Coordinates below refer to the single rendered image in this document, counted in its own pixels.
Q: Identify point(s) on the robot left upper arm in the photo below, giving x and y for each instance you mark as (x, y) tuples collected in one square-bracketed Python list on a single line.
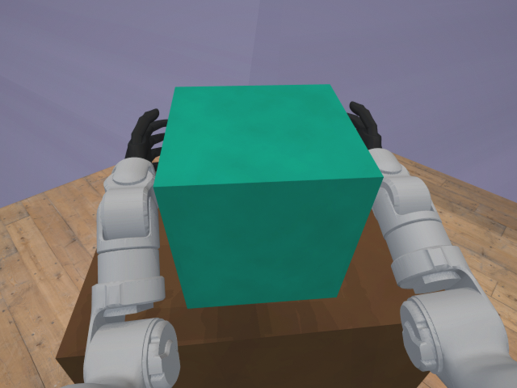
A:
[(133, 354)]

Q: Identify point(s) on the robot right upper arm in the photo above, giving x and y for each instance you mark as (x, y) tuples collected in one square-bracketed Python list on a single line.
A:
[(456, 335)]

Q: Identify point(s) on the pedestal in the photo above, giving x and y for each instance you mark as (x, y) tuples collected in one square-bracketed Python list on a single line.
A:
[(353, 340)]

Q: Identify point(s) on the right robot forearm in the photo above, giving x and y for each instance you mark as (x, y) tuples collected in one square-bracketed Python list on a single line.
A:
[(423, 257)]

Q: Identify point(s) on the carton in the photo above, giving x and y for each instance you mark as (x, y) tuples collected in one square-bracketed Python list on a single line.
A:
[(264, 192)]

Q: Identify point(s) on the left robot forearm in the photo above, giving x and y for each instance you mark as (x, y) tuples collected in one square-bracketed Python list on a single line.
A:
[(129, 278)]

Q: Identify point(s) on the robot left hand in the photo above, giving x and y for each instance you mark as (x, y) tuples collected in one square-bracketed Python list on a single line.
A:
[(141, 140)]

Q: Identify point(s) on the robot right hand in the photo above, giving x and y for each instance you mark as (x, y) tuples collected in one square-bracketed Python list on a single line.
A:
[(365, 125)]

